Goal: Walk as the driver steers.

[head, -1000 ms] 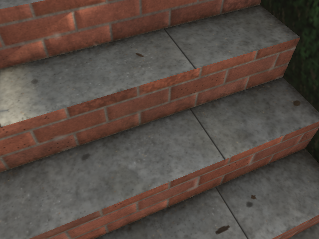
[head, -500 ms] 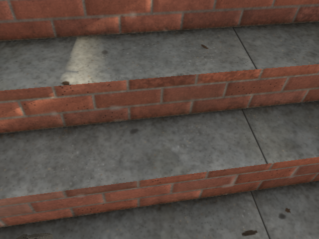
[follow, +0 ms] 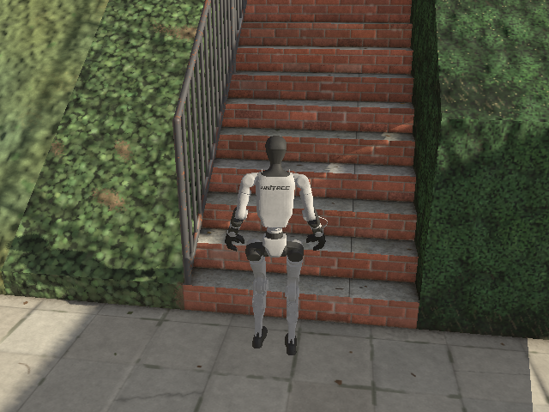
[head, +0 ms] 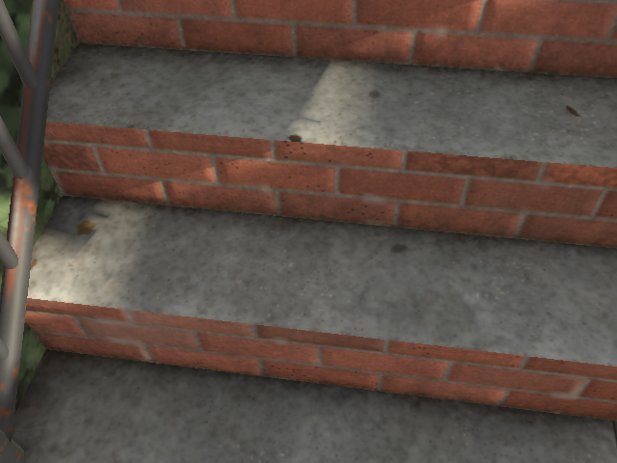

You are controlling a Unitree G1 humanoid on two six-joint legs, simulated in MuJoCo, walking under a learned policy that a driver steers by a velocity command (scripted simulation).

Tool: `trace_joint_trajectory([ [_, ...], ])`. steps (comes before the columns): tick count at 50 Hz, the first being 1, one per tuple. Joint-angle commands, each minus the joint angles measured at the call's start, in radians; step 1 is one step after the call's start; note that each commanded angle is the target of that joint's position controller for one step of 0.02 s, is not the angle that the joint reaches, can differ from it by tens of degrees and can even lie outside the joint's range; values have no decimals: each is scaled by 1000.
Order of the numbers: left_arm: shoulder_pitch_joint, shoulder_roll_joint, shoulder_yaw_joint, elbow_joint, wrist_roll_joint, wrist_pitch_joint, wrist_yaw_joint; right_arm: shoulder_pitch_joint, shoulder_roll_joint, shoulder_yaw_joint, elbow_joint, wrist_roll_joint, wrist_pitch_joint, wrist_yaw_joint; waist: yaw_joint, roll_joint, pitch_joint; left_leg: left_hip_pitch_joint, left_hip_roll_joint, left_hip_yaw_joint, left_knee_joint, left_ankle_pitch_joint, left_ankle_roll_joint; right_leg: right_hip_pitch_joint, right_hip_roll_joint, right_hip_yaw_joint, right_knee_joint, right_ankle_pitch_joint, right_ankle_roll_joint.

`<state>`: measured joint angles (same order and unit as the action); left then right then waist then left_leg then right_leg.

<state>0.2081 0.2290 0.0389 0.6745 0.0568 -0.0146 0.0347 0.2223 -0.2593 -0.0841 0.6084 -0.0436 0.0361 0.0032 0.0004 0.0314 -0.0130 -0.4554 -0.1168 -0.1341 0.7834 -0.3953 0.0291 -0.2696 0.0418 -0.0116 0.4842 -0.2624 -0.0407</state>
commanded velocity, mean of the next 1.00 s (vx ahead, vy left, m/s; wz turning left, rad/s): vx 0.45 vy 0.00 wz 0.16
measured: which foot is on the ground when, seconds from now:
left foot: up 0.00-0.24, down 0.26-1.00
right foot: down 0.00-0.28, up 0.30-0.58, down 0.60-1.00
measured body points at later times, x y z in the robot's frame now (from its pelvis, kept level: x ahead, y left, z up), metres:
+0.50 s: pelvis +0.08 +0.03 +0.01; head +0.08 +0.04 +0.46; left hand +0.18 +0.28 -0.10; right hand +0.24 -0.18 -0.09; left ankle +0.04 +0.11 -0.74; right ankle +0.09 -0.08 -0.69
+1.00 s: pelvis +0.14 +0.05 +0.00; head +0.15 +0.05 +0.45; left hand +0.26 +0.28 -0.11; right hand +0.31 -0.15 -0.10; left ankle +0.09 +0.13 -0.74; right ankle +0.11 -0.06 -0.74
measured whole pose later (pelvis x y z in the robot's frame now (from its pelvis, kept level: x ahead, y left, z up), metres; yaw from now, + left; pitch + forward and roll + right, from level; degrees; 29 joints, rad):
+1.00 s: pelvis +0.14 +0.05 +0.00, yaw +8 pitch +0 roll +0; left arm 0.18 0.15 0.00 0.72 0.01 -0.05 0.03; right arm 0.21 -0.15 0.00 0.70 -0.03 -0.05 -0.03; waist 0.00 0.00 0.01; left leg -0.17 -0.03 0.06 0.45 -0.28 0.05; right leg -0.16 0.00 -0.06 0.45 -0.30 -0.03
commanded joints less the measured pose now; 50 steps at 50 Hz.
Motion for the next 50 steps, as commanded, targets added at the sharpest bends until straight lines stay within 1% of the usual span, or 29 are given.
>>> trace_joint_trajectory([
  [1,-38,126,41,-66,-3,-36,-2,-62,-124,-34,-83,-17,-36,22,-7,-120,12,-201,69,12,296,32,-20,103,-334,331,-312,-153,-142],
  [3,-48,92,31,-71,-8,-45,-1,-27,-110,-33,-44,-10,-29,35,-11,-141,-9,-178,68,65,319,78,-36,135,-260,180,-287,14,-109],
  [6,25,103,36,-35,-9,-65,-24,-90,-37,0,-51,-2,-29,55,27,-164,-3,-101,67,98,118,91,-47,147,-229,76,-249,219,-110],
  [8,48,117,40,-21,-11,-66,-34,-120,-4,18,-54,7,-33,51,46,-203,-22,10,53,153,-59,8,-33,152,-238,53,-218,293,-108],
  [10,87,137,48,1,-16,-58,-33,-137,-6,23,-57,1,-36,41,59,-258,-17,65,41,198,-207,-40,-10,175,-257,74,-187,324,-121],
  [11,77,127,45,3,-25,-51,-32,-116,8,27,-48,3,-42,35,39,-244,-20,138,31,219,-303,58,8,163,-261,74,-145,414,-120],
  [13,47,99,32,-2,-59,-50,-18,-29,-2,24,-14,-21,-74,17,-38,-146,-112,413,74,145,-485,271,33,83,-203,-1,54,634,-70],
  [14,-5,62,15,-44,-65,-55,-14,66,-44,19,-8,-42,-90,8,-87,-49,-189,576,237,-41,-501,341,49,-61,-171,-25,216,402,-30],
  [15,20,0,-10,-87,-61,-55,-19,107,-175,-14,27,-28,-88,-9,-59,278,-172,652,422,-294,-493,583,174,-298,-46,-98,349,-96,16],
  [16,-1,72,9,-60,-34,-31,-12,164,-113,-2,41,-7,-91,-11,-90,130,-149,606,459,-292,-486,640,243,-325,-73,-15,504,-269,21],
  [17,-7,74,11,-56,-21,-24,-16,133,-105,2,36,-6,-92,-7,-68,63,-102,561,432,-230,-492,583,251,-360,-81,-3,597,-256,22],
  [18,3,65,9,-43,-24,-24,-19,74,-69,12,25,-4,-90,-6,-37,24,-60,484,384,-168,-516,528,222,-355,-100,7,610,-195,26],
  [20,24,54,6,-28,-14,-24,-26,-6,-36,25,14,7,-100,-7,15,61,-21,346,298,-54,-539,613,168,-271,-96,-20,567,-82,37],
  [21,59,29,-2,-8,-24,-14,-31,-70,-9,41,0,12,-105,-6,54,85,-39,276,270,10,-508,795,152,-168,-84,-37,524,-70,50],
  [22,64,17,-9,-1,-28,-11,-32,-106,7,49,-11,16,-111,-6,66,76,-56,223,243,63,-487,877,139,-79,-74,-45,422,-67,57],
  [24,48,-7,-19,-3,-26,-6,-19,-67,-12,42,8,20,-113,-15,40,154,-80,222,251,65,-465,903,166,14,-40,-79,313,-86,50],
  [26,7,-15,-24,-22,-26,-7,-1,-27,-10,45,20,27,-106,-25,20,145,-66,262,285,9,-438,853,181,23,-36,-77,163,-78,29],
  [28,38,-34,-28,-9,-24,-20,8,-40,-17,44,19,52,-101,-28,49,82,-61,256,277,-14,-381,763,154,118,-13,-97,-40,68,4],
  [29,74,-23,-23,6,-13,-37,11,-57,-4,45,8,62,-103,-27,61,48,-57,232,256,-19,-314,738,133,167,-35,-52,-80,88,-11],
  [30,108,9,-17,11,-5,-51,13,-89,28,56,-15,66,-110,-24,70,-17,-69,149,218,2,-220,629,99,250,-121,57,-120,156,-24],
  [31,108,105,5,2,-11,-55,10,-49,85,72,-45,60,-109,-15,25,-233,-66,17,120,75,-124,283,48,301,-266,260,-195,256,-81],
  [32,52,92,7,-12,-20,-54,1,1,57,70,-27,44,-87,-18,8,-300,-44,26,113,126,-111,-6,15,199,-387,399,-284,95,-174],
  [33,-18,46,-2,-30,-28,-52,-9,-7,14,59,-14,24,-75,-20,-9,-209,18,64,139,125,-106,-50,5,109,-365,384,-317,-21,-180],
  [34,-64,35,-6,-44,-36,-48,-14,-7,16,58,-9,15,-72,-17,-22,-172,37,119,130,147,-138,-38,6,49,-316,316,-322,-47,-155],
  [37,-65,49,-1,-38,-48,-50,-1,-19,59,68,8,5,-75,-20,-26,-155,19,238,100,206,-274,105,6,30,-202,145,-263,50,-108],
  [41,-55,11,-5,-37,-55,-56,-8,14,51,69,22,4,-91,-33,-20,-88,-17,282,143,166,-348,170,-1,53,-156,96,-153,95,-102],
  [43,-37,-19,-18,-40,-50,-57,-11,-46,22,62,8,13,-97,-29,14,66,13,231,199,58,-411,219,28,78,-106,40,-93,96,-71],
  [48,-27,-12,-24,-17,-49,-54,3,-40,35,64,10,20,-102,-38,9,11,-97,354,211,67,-374,640,41,153,-116,31,-43,335,-37],
  [50,-45,-10,-28,-14,-47,-49,5,-47,29,62,16,14,-98,-40,2,0,-78,366,213,70,-356,678,41,143,-115,27,-22,338,-36],
])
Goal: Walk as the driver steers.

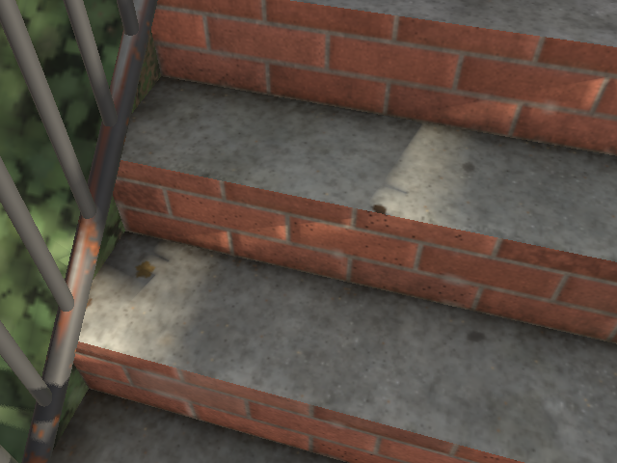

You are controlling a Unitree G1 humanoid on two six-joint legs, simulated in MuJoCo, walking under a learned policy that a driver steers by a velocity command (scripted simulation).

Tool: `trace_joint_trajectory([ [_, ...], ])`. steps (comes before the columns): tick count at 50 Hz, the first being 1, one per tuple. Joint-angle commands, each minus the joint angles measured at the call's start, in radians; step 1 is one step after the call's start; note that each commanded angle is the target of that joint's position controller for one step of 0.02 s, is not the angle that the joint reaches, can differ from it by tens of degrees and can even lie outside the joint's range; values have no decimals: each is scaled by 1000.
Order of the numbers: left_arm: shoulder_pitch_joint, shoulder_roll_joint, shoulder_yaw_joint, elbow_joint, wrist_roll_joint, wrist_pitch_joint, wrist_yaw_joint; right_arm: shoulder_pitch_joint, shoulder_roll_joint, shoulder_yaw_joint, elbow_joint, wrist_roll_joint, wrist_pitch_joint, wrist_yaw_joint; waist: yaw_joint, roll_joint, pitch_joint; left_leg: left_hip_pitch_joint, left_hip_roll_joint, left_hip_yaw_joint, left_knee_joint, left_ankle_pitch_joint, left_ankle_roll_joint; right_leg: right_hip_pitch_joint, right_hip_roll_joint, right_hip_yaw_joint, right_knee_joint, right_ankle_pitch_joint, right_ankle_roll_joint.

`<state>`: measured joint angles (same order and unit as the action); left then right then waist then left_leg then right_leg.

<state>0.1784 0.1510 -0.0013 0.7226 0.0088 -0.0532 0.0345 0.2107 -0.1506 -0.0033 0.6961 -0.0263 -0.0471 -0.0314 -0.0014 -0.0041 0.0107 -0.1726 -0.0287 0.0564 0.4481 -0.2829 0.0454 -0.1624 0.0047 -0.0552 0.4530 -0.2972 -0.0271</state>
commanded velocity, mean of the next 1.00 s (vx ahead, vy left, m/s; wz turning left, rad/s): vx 0.29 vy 0.00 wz -0.44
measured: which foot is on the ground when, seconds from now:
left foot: down 0.00-0.48, up 0.50-0.70, down 0.72-1.00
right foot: down 0.00-0.70, up 0.72-1.00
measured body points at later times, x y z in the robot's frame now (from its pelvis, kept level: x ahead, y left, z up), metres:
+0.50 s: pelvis -0.01 -0.01 -0.02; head +0.02 -0.02 +0.43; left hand +0.21 +0.19 -0.11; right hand +0.14 -0.28 -0.10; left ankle -0.03 +0.10 -0.73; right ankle -0.04 -0.10 -0.74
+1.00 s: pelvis -0.07 +0.02 +0.00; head -0.03 +0.03 +0.45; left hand +0.18 +0.19 -0.12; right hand -0.08 -0.26 -0.08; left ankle -0.01 +0.09 -0.74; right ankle -0.21 -0.04 -0.63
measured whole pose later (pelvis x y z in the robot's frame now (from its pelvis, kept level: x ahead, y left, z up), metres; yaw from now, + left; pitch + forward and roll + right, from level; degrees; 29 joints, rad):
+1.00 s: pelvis -0.07 +0.02 +0.00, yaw -30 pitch +2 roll -2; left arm 0.21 0.27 0.10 0.64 0.04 0.11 -0.02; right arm 0.25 -0.20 -0.04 0.62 -0.04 0.00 -0.06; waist -0.01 -0.04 0.02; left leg -0.27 0.05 0.17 0.47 -0.23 0.07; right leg -0.43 0.06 0.04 1.20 -0.46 0.06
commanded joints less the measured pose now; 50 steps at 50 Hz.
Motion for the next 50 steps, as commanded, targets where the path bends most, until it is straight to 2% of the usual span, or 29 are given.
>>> trace_joint_trajectory([
  [1,-21,66,13,-63,6,-3,5,-35,-82,-21,-67,-2,-13,-2,5,35,-122,84,130,-123,-18,581,31,45,-79,69,15,352,-49],
  [6,-35,59,8,-45,-5,6,2,-70,-84,-18,-69,-11,-8,-6,-11,14,-76,90,135,-74,-31,514,4,-1,-75,115,10,359,-60],
  [9,-38,60,10,-44,-14,1,6,-84,-101,-22,-75,-12,-8,-12,-19,19,-77,121,145,-49,-25,497,-11,-40,-64,135,40,365,-67],
  [11,-55,65,15,-56,-11,1,9,-96,-117,-27,-85,-13,-5,-14,-27,25,-88,128,160,-36,-17,446,-6,-78,-45,137,85,304,-75],
  [13,-51,66,25,-73,-12,8,2,-121,-117,-30,-112,-11,-1,-14,-16,43,-70,106,179,-29,-8,401,8,-117,-37,145,109,283,-78],
  [15,-40,77,38,-87,-9,13,-1,-134,-114,-32,-136,-9,6,-14,-15,31,-85,92,186,-3,15,367,11,-125,-29,157,133,296,-80],
  [19,-22,102,64,-134,-3,21,11,-123,-128,-41,-166,-6,32,-24,-18,13,-125,83,204,56,101,438,4,-147,-26,188,193,383,-65],
  [20,-33,119,71,-153,9,31,8,-142,-132,-41,-177,0,40,-20,-6,-3,-138,65,196,67,143,460,10,-143,-29,214,200,408,-71],
  [22,2,152,89,-171,17,43,5,-157,-130,-45,-203,4,59,-14,13,-31,-157,15,169,85,220,332,-5,-125,-51,303,181,479,-91],
  [23,17,176,99,-180,22,48,4,-165,-125,-46,-220,8,68,-10,22,-70,-158,-34,133,87,271,185,-22,-109,-82,397,135,518,-115],
  [25,-5,234,114,-205,38,58,3,-172,-96,-40,-252,21,77,1,27,-200,-135,-212,5,63,422,-267,-76,-42,-178,642,-23,637,-217],
  [26,-5,228,111,-213,43,61,5,-178,-93,-36,-255,23,75,6,42,-176,-129,-283,-9,-13,495,-370,-83,-7,-210,680,-54,701,-262],
  [27,-25,224,109,-210,43,65,9,-168,-91,-34,-251,20,68,7,31,-134,-123,-311,1,-62,535,-353,-84,6,-207,647,-37,764,-273],
  [28,-48,219,109,-201,42,72,11,-147,-98,-34,-246,18,62,2,7,-106,-112,-316,10,-70,514,-330,-82,9,-182,590,-12,827,-247],
  [30,-69,209,117,-187,35,82,5,-97,-115,-39,-231,11,59,-8,-14,-99,-118,-240,-21,-30,409,-293,-78,7,-111,478,19,947,-176],
  [31,-48,208,124,-171,24,84,3,-61,-126,-48,-208,8,64,-13,-10,-109,-136,-195,-38,-26,345,-265,-67,23,-105,464,9,933,-157],
  [32,-38,202,126,-162,19,86,1,-50,-131,-51,-201,13,67,-18,-4,-125,-134,-159,-46,-23,271,-234,-59,19,-96,471,6,888,-139],
  [34,-65,203,135,-157,5,92,0,-8,-111,-50,-180,20,65,-32,-38,-128,-128,-49,-51,-21,18,-42,-46,-17,-52,473,27,674,-92],
  [35,-89,189,136,-169,-1,92,-2,8,-121,-54,-159,8,61,-40,-42,-74,-107,36,-20,-38,-108,96,-42,-96,-9,446,84,421,-56],
  [36,-56,143,131,-178,-1,92,-4,-1,-177,-67,-151,-7,60,-50,-18,140,-96,163,180,-224,-182,236,12,-304,100,324,307,-91,-1],
  [37,-2,173,143,-200,25,99,4,-22,-272,-88,-198,-26,67,-51,-24,327,-139,55,477,-465,-190,602,198,-402,224,127,755,-391,67],
  [38,29,224,156,-190,56,103,4,-45,-213,-78,-208,-29,69,-46,11,178,-158,-39,510,-428,-168,667,302,-357,119,128,1006,-376,102],
  [39,24,221,159,-160,63,112,5,-108,-149,-57,-210,-23,64,-45,35,95,-89,-119,428,-301,-140,622,306,-368,100,134,1151,-299,114],
  [40,50,211,156,-142,61,124,7,-146,-135,-51,-211,-28,63,-43,61,61,-57,-150,346,-195,-107,580,270,-382,95,124,1236,-230,118],
  [41,28,236,156,-150,52,127,-4,-146,-140,-48,-207,-29,55,-47,64,10,-42,-103,291,-145,-78,544,226,-423,85,130,1173,-158,123],
  [43,12,206,139,-149,37,133,-31,-51,-178,-63,-179,-23,51,-48,16,68,-75,3,258,-102,-61,541,209,-448,108,101,1119,-103,132],
  [45,-25,189,125,-164,32,138,-47,19,-189,-71,-152,-12,43,-43,-19,108,-95,96,268,-115,-94,327,195,-476,102,97,996,-95,121],
  [48,-52,180,112,-185,35,145,-58,69,-191,-77,-135,-14,32,-38,-44,161,-73,136,297,-144,-179,-31,179,-454,69,83,732,-148,92],
  [50,-61,164,100,-198,33,143,-59,64,-199,-82,-138,-20,27,-32,-49,184,-64,88,314,-118,-207,-108,161,-341,46,42,543,-236,64],
])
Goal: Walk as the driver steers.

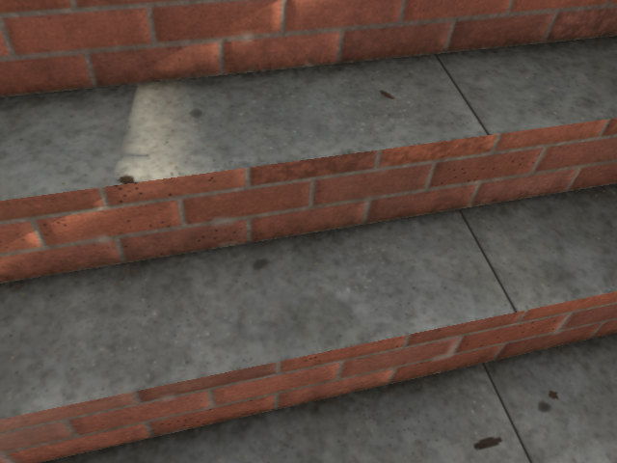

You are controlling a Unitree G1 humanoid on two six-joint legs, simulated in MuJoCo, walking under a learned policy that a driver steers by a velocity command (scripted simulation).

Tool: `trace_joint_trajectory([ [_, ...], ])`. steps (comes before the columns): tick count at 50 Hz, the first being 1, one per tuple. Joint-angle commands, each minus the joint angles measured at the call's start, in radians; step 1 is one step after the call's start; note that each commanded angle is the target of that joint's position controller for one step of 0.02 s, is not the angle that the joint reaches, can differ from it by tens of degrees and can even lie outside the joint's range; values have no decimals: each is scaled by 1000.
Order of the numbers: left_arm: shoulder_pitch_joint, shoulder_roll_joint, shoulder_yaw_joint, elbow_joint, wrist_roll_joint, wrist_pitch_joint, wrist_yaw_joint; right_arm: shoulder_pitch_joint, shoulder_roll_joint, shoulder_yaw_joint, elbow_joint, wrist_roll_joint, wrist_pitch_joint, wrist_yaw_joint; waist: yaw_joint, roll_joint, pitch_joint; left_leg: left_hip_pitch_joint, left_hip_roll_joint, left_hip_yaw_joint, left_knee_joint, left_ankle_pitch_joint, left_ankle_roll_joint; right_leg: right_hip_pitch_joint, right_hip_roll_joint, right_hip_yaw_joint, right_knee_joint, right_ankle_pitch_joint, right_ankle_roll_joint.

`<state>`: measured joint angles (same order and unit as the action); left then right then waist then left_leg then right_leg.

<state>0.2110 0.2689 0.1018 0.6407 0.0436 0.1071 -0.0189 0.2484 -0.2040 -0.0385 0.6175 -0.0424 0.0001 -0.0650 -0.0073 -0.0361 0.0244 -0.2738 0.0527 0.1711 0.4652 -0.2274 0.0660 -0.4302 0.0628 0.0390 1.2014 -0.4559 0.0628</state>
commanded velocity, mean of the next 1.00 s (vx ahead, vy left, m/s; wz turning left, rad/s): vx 0.45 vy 0.00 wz -0.01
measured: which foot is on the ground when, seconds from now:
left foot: down 0.00-0.14, up 0.16-0.52, down 0.54-1.00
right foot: up 0.00-0.12, down 0.14-0.54, up 0.56-1.00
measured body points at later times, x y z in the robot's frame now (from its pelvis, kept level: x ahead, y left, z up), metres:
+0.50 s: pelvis +0.05 -0.04 +0.00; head +0.05 -0.04 +0.45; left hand +0.15 +0.20 -0.13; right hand +0.14 -0.29 -0.12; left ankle +0.07 +0.05 -0.69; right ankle -0.07 -0.10 -0.74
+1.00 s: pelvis +0.17 -0.09 +0.01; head +0.22 -0.07 +0.45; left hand +0.45 +0.08 -0.04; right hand +0.10 -0.35 -0.12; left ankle +0.08 +0.04 -0.74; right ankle +0.27 -0.22 -0.44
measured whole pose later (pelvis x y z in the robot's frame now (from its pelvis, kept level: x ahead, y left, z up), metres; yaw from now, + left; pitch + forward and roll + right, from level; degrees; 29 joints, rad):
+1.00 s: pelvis +0.17 -0.09 +0.01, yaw +4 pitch +4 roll +0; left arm -0.06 0.13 -0.03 0.43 0.06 0.02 0.01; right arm 0.50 -0.19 -0.06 0.92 -0.03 -0.06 -0.07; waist -0.09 -0.04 0.03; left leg -0.08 -0.01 -0.16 0.26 -0.26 0.05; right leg -1.32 -0.10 0.02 2.01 -0.60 -0.02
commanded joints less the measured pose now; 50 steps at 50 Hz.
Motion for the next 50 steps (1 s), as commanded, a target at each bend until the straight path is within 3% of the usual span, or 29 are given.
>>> trace_joint_trajectory([
  [1,-96,34,-10,-124,-6,-21,-6,15,-154,-51,-64,-5,-21,5,-43,227,-73,140,232,-203,-230,-172,125,15,-21,-72,-311,-117,-48],
  [4,-39,40,-13,-100,-14,-44,-8,32,-169,-62,-45,-10,-6,10,-35,230,-61,43,216,-163,-216,-153,96,213,-7,-128,-608,-96,-117],
  [6,110,7,-26,-19,-8,-71,-2,11,-133,-52,-29,4,7,13,43,108,-54,-71,158,-83,-79,-140,43,418,19,-157,-902,122,-151],
  [7,153,0,-36,11,5,-93,-1,15,-65,-35,-27,0,12,22,54,-71,-59,-214,87,10,159,-237,3,543,-85,3,-957,152,-150],
  [8,202,122,-20,-15,-1,-104,13,-58,20,-4,-105,-5,8,32,93,-295,-53,-499,-34,40,409,-438,-79,550,-377,458,-997,29,-237],
  [9,211,172,8,-15,7,-102,39,-89,-75,-30,-116,-15,5,36,128,-191,37,-483,-3,-101,626,-339,-99,362,-453,498,-1054,49,-378],
  [10,132,132,-8,-18,-1,-105,45,-89,-85,-38,-97,-8,6,45,71,-139,87,-500,1,-124,801,-252,-98,303,-407,422,-1049,23,-389],
  [11,75,103,-20,-23,-14,-114,38,-50,-85,-39,-67,-5,4,50,25,-100,108,-506,-4,-130,922,-186,-92,259,-336,322,-1027,47,-361],
  [12,45,95,-23,-28,-11,-125,33,-3,-93,-44,-35,-6,3,55,1,-79,79,-515,-9,-119,1024,-128,-80,280,-275,254,-1007,140,-333],
  [15,73,72,-36,0,-13,-159,20,8,-115,-44,-4,-1,-8,77,-22,29,37,-497,-5,-129,961,-15,-69,343,-235,132,-956,651,-287],
  [17,124,67,-38,27,-10,-175,23,5,-60,-26,8,-4,1,79,0,-62,-14,-468,-39,-91,976,-50,-65,400,-237,102,-926,824,-296],
  [21,128,43,-49,41,-10,-176,41,-35,-41,-7,-1,-5,13,68,-12,-83,0,-386,-21,-103,727,-108,-26,396,-237,84,-921,830,-292],
  [23,63,49,-54,25,-30,-182,48,-17,-34,-4,18,4,15,57,-45,-81,-6,-123,-71,-71,428,-135,-8,294,-207,21,-843,1214,-265],
  [25,61,79,-42,47,-33,-188,54,109,-46,-18,54,15,4,30,-94,-132,-105,9,-72,-104,214,-29,32,402,-256,73,-679,1518,-274],
  [27,-49,53,-47,24,-72,-183,46,296,-46,-23,129,10,-28,18,-188,-47,-132,224,-102,-52,-139,234,50,314,-166,29,-369,1290,-239],
  [28,-115,-10,-67,-20,-68,-193,40,364,-84,-31,154,-3,-42,19,-208,100,-138,389,65,-261,-151,520,104,60,-50,8,-50,713,-176],
  [29,80,-125,-90,-10,-35,-180,33,295,-124,-26,168,-6,-52,30,-17,291,-139,378,266,-540,-107,983,189,-109,65,45,159,69,-124],
  [30,170,-64,-77,33,5,-158,34,214,-143,-43,144,22,-45,34,3,228,-128,247,309,-620,-190,436,306,-142,12,58,307,68,-106],
  [31,110,-3,-61,16,31,-152,26,118,-107,-40,117,37,-33,44,23,163,-10,127,268,-614,-269,-60,318,-248,-24,11,409,89,-87],
  [32,33,13,-52,-15,44,-149,17,70,-74,-27,110,39,-27,51,30,111,64,43,221,-597,-309,-332,294,-344,-39,-17,484,92,-79],
  [34,-43,-32,-69,-62,41,-135,-2,115,-59,-18,147,41,-34,42,26,71,112,-32,157,-528,-305,-308,264,-491,-74,-35,598,172,-60],
  [37,-98,-83,-90,-106,32,-128,0,180,-100,-32,195,34,-59,32,18,26,45,4,112,-472,-220,-58,248,-587,-94,-53,648,240,-50],
  [39,-171,-91,-97,-153,33,-125,6,196,-125,-40,199,36,-70,26,4,52,17,56,122,-499,-213,-15,253,-670,-117,-55,653,227,-43],
  [41,-225,-110,-102,-180,18,-116,26,261,-130,-49,221,27,-75,20,-42,142,-13,169,157,-559,-229,-42,286,-820,-117,-64,858,116,-45],
  [44,-395,-117,-116,-269,19,-119,32,322,-132,-51,253,19,-79,-1,-89,110,54,315,195,-631,-266,-101,270,-1079,-159,-26,867,-16,-48],
  [47,-523,-150,-136,-356,16,-125,29,368,-149,-58,284,-1,-81,-11,-134,163,60,458,234,-649,-289,-133,242,-1291,-170,10,960,-196,-74],
  [48,-556,-144,-140,-385,11,-129,26,342,-154,-58,284,0,-81,-13,-126,154,79,430,226,-621,-317,-159,217,-1287,-180,16,898,-230,-81],
  [49,-596,-168,-159,-430,24,-125,23,344,-133,-54,309,21,-63,-11,-121,140,70,345,177,-583,-357,-148,176,-1182,-207,28,718,-225,-97],
  [50,-590,-166,-161,-452,18,-116,20,328,-143,-52,308,20,-53,-13,-110,142,52,286,165,-554,-424,-84,176,-1060,-195,-28,637,-160,-94],
])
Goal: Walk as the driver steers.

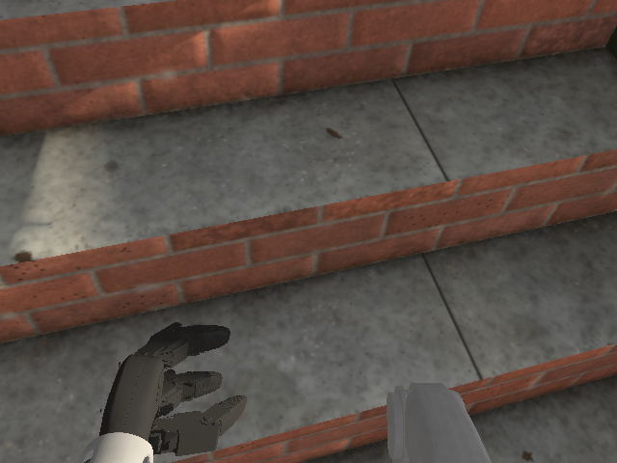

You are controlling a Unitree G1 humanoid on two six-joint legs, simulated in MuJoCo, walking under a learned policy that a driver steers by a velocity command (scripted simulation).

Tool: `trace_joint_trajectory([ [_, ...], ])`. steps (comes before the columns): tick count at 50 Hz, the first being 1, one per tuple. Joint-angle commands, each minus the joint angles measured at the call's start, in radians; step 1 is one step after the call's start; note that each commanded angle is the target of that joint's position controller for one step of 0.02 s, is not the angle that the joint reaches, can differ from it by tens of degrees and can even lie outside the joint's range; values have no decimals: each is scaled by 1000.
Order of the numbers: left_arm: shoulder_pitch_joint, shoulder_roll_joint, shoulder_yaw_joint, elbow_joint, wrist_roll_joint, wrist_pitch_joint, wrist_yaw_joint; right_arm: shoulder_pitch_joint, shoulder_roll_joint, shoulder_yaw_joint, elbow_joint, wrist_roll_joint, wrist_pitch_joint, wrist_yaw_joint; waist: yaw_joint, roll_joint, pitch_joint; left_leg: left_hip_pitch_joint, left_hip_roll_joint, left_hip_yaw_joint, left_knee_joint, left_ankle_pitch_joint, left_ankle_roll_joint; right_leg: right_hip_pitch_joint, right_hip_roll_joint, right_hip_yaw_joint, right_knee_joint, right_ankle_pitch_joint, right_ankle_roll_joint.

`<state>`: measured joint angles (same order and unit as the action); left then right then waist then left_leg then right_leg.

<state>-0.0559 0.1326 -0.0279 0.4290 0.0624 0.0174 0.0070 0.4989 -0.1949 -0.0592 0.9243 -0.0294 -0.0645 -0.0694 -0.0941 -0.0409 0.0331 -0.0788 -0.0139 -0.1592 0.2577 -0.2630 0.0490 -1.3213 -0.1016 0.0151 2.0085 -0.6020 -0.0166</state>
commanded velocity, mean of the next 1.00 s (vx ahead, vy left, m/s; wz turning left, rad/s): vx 0.50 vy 0.00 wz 0.54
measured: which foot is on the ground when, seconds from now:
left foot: down 0.00-0.12, up 0.14-0.72, down 0.74-1.00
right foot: up 0.00-0.08, down 0.10-0.76, up 0.78-1.00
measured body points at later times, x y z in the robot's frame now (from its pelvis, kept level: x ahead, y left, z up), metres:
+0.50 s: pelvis +0.22 -0.09 +0.18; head +0.23 -0.11 +0.63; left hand +0.14 +0.12 +0.03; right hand +0.45 -0.23 +0.07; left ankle +0.23 +0.08 -0.18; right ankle +0.21 -0.18 -0.55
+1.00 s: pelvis +0.47 +0.02 +0.36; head +0.46 +0.01 +0.81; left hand +0.50 +0.30 +0.24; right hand +0.44 -0.21 +0.20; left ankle +0.43 +0.10 -0.36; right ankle +0.56 -0.10 -0.02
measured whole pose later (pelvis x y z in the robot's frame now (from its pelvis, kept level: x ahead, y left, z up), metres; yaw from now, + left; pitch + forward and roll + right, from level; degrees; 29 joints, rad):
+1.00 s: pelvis +0.47 +0.02 +0.36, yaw +29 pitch +6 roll +2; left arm 0.08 0.20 -0.02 0.95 0.06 -0.05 -0.09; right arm 0.55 -0.16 0.04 1.22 -0.07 -0.02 0.09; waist -0.02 0.00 -0.17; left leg -0.46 -0.14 -0.05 0.69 -0.33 0.08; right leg -1.28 -0.01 0.16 2.26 -0.06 -0.27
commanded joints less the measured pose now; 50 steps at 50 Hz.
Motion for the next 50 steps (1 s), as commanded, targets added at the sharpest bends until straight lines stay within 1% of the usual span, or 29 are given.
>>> trace_joint_trajectory([
  [1,-231,-13,-35,-218,3,-13,-17,-26,-157,-27,-48,26,23,3,31,80,-15,-116,188,-131,-315,127,197,224,-20,-112,-418,135,-10],
  [2,-178,-63,-45,-218,-28,-4,-2,-116,-162,-33,-78,37,22,6,70,206,-70,-314,176,-75,-380,410,183,636,4,-106,-595,67,-55],
  [4,269,78,47,-50,-66,6,22,-179,-302,-67,-131,51,-14,45,247,247,-369,-174,194,13,-17,1507,139,1122,152,-126,-658,108,-59],
  [5,411,144,87,-21,-54,-1,26,-215,-322,-82,-120,76,-45,71,338,234,-468,-56,186,16,282,1517,92,1165,150,-63,-911,136,-65],
  [6,439,245,119,12,-19,-18,47,-298,-262,-80,-206,97,-62,99,358,-113,-495,-321,58,-4,649,1062,46,1256,-30,363,-1242,-121,-84],
  [7,367,340,142,15,-18,-14,54,-248,-116,-59,-280,27,-60,117,274,-489,-540,-504,-140,-81,1148,117,26,1231,-267,903,-1642,-277,-83],
  [8,221,268,128,3,-36,-1,55,-186,-11,-37,-280,-39,-54,117,167,-364,-515,-587,-104,-191,1531,160,21,1100,-299,1022,-1725,-479,-69],
  [11,89,48,62,157,-32,-4,36,-207,63,-1,-298,-69,4,76,2,-125,-50,-825,-21,35,1741,250,23,727,-216,476,-1497,-299,-70],
  [13,191,-15,47,291,-2,-39,20,-235,74,21,-306,-26,36,66,-16,-19,2,-893,-37,37,1823,224,44,716,-183,257,-1490,-84,-58],
  [16,305,-12,51,391,-7,-87,1,-303,107,44,-314,0,48,49,5,9,38,-1059,-33,21,1793,253,40,854,-190,80,-1562,188,-39],
  [17,255,59,43,387,68,-85,-53,-337,-82,33,-290,108,24,152,60,64,-32,-1071,-56,-150,1671,430,162,744,-159,148,-1653,205,-89],
  [19,197,193,81,427,56,-68,-86,-304,-106,16,-225,79,29,214,40,-42,-93,-1141,-129,-54,1986,401,187,812,-226,101,-1732,278,-199],
  [23,479,72,8,614,50,-91,-94,-398,-16,70,-210,32,25,194,75,96,-105,-1580,-82,-77,2100,331,280,1248,-209,1,-1697,304,-156],
  [27,613,24,-34,677,81,-108,-65,-545,19,110,-199,29,52,191,121,-10,-121,-1657,22,82,2027,290,260,1347,-179,-108,-1778,396,-169],
  [30,673,11,-53,708,118,-101,-91,-721,-4,122,-257,45,81,160,175,-38,-109,-1638,80,151,1742,235,259,1382,-223,-141,-1897,456,-191],
  [32,587,76,-41,702,96,-93,-129,-778,13,136,-280,26,130,157,125,-57,-75,-1487,135,232,1503,71,252,1346,-277,-209,-2020,638,-209],
  [34,466,205,-14,674,21,-118,-147,-765,-1,127,-303,27,182,214,-9,-169,-116,-970,15,423,1363,-33,210,1056,-253,-320,-1999,1622,-283],
  [35,477,282,1,682,12,-146,-145,-682,-24,120,-299,35,189,228,-61,-197,-181,-886,-47,428,1309,-34,182,1168,-280,-339,-1867,2140,-286],
  [37,448,376,47,682,-3,-138,-147,-476,-81,105,-242,34,173,216,-119,-235,-215,-806,-170,441,854,-52,153,1462,-265,-309,-1666,2403,-301],
  [38,485,344,49,704,43,-124,-159,-289,-128,78,-169,35,177,187,-140,-225,-278,-577,-192,357,717,27,163,1393,-227,-294,-1444,2383,-295],
  [39,565,243,29,700,131,-100,-189,1,-180,60,-50,28,198,153,-162,-97,-512,-50,-132,-13,667,269,272,980,-175,-177,-1111,2086,-273],
  [40,510,197,40,694,117,-66,-219,186,-240,47,46,2,181,150,-163,92,-493,150,55,-499,278,79,369,578,58,-97,-700,839,-186],
  [41,442,175,53,672,26,-53,-212,187,-223,20,59,-35,147,147,-153,114,-301,-37,119,-632,150,-337,267,366,106,152,-253,824,-196],
  [42,373,85,45,646,12,-72,-181,147,-175,32,98,-31,106,141,-98,192,-200,-205,132,-664,149,-400,264,261,138,243,-10,849,-184],
  [43,303,33,28,615,23,-80,-145,108,-96,51,159,-32,63,143,-28,132,-162,-244,106,-595,190,-363,265,156,165,271,93,829,-204],
  [44,255,14,18,573,25,-84,-120,10,-30,71,181,-13,35,150,53,98,-144,-278,82,-446,219,-278,231,98,153,257,135,767,-228],
  [46,268,11,2,542,11,-75,-93,-116,66,109,223,-34,21,172,163,31,-126,-345,83,-260,203,4,185,-11,115,193,254,694,-265],
  [48,235,25,-5,525,-11,-62,-91,-194,47,101,186,-33,1,173,188,133,-87,-447,55,-116,120,-7,167,-45,95,75,391,455,-253],
  [50,145,29,-20,475,-27,-70,-79,-165,40,110,183,-70,-13,156,184,112,-82,-544,46,-123,78,-151,147,-49,97,46,432,425,-259],
])
Next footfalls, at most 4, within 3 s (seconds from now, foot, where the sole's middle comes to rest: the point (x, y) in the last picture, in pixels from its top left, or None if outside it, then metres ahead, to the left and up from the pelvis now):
0.10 right None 0.25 -0.18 -0.59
0.74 left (216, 372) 0.47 0.11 -0.39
1.16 right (262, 159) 0.73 0.03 -0.20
1.70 left None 0.90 0.41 0.00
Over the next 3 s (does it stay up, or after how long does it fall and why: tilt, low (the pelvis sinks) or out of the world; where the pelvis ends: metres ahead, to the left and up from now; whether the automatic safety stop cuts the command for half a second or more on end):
stays up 1.33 0.33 1.11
